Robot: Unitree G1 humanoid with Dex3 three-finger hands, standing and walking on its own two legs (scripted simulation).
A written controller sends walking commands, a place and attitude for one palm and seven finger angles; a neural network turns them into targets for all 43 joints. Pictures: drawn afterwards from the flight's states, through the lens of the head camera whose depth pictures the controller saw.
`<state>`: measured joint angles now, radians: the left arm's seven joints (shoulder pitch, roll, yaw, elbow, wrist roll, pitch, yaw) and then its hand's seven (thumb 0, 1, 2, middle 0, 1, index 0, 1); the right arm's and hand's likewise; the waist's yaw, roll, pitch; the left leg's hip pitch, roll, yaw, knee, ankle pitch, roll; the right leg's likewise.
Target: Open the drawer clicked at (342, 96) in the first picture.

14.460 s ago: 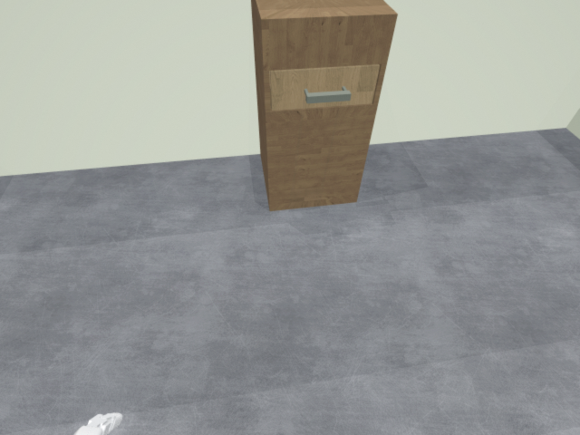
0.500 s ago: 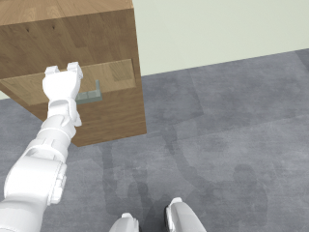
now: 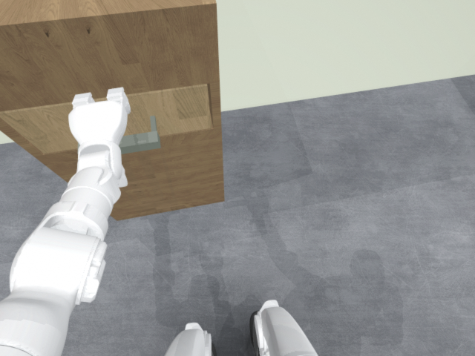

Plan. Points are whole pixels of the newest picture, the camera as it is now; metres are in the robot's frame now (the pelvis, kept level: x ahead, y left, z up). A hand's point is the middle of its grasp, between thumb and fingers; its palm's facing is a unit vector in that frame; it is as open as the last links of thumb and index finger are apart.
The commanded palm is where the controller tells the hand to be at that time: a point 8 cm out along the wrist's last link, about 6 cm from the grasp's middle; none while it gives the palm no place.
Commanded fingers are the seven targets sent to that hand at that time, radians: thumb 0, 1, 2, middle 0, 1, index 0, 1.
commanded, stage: move the hooked fingers above the handle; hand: left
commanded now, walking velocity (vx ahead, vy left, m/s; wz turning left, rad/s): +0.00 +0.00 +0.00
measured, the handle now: (120, 135) +0.55 +0.20 -0.08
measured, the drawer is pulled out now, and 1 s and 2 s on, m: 0.00 0.00 0.00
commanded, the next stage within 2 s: lower the fingers behind the handle in 1.90 s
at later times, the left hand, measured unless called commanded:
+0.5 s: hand (112, 152) +0.48 +0.19 -0.03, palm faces -0.12 -0.05 -0.99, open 13.8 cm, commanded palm +0.48 +0.18 +0.04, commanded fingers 0.00 -0.50 0.30 -0.30 -1.20 -0.30 -1.20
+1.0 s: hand (110, 149) +0.48 +0.19 -0.02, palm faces -0.08 -0.02 -1.00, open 13.8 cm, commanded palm +0.48 +0.19 +0.03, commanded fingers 0.00 -0.50 0.30 -0.30 -1.20 -0.30 -1.20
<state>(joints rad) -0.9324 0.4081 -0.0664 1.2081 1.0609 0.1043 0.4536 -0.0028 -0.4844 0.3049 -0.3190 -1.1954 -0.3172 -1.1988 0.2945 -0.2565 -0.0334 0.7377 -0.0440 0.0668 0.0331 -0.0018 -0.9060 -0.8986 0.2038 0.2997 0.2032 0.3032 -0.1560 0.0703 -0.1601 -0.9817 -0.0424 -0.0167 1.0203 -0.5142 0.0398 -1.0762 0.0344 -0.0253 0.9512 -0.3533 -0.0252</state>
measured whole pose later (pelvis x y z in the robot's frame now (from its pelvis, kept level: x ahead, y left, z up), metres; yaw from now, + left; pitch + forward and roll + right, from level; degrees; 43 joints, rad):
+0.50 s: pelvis +0.01 +0.00 +0.01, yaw +1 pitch +26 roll -1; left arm -0.82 0.36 -0.12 1.10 1.05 0.02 0.43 0.00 -0.48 0.30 -0.32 -1.20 -0.32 -1.20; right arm 0.31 -0.24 -0.05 0.75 -0.05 0.06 0.02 0.00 -0.91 -0.90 0.21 0.30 0.20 0.30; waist -0.11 0.06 -0.16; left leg -0.92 -0.05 -0.04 0.98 -0.51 0.04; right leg -1.00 0.03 -0.04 0.92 -0.36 -0.02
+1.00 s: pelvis +0.00 -0.01 +0.00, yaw +1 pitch +26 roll -1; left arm -0.83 0.42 -0.09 1.09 1.09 -0.05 0.43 0.00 -0.49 0.30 -0.33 -1.20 -0.32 -1.20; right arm 0.33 -0.24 -0.04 0.75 -0.04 0.03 0.00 0.00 -0.90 -0.90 0.21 0.30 0.20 0.30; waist -0.12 0.06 -0.17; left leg -0.95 -0.05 -0.03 1.01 -0.51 0.03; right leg -1.05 0.03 -0.04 0.95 -0.36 -0.03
